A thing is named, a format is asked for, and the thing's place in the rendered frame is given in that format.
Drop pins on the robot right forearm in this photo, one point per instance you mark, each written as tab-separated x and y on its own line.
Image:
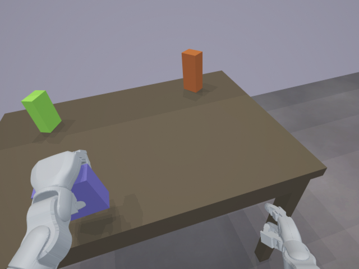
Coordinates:
297	256

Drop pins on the sponge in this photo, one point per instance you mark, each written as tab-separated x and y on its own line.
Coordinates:
89	189

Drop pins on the robot right hand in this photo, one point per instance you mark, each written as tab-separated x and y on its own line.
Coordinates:
275	235

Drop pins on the robot left forearm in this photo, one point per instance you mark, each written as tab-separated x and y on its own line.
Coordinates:
48	238

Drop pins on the table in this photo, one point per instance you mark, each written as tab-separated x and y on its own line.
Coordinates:
169	158

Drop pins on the robot left hand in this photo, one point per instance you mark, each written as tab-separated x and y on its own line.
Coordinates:
60	170

